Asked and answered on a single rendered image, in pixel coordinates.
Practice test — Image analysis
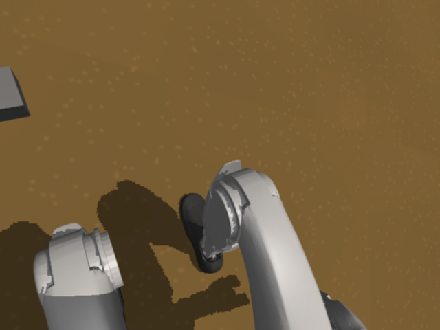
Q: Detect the right robot hand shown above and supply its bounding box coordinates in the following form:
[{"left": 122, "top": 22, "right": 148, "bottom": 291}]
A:
[{"left": 320, "top": 291, "right": 367, "bottom": 330}]

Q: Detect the carton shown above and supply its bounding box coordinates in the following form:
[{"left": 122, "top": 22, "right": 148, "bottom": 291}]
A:
[{"left": 0, "top": 66, "right": 31, "bottom": 122}]

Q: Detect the left robot foot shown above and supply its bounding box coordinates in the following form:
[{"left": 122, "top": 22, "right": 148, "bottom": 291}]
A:
[{"left": 117, "top": 288, "right": 127, "bottom": 327}]

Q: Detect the right robot foot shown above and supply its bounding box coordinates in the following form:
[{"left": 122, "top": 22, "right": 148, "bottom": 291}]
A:
[{"left": 180, "top": 193, "right": 223, "bottom": 274}]

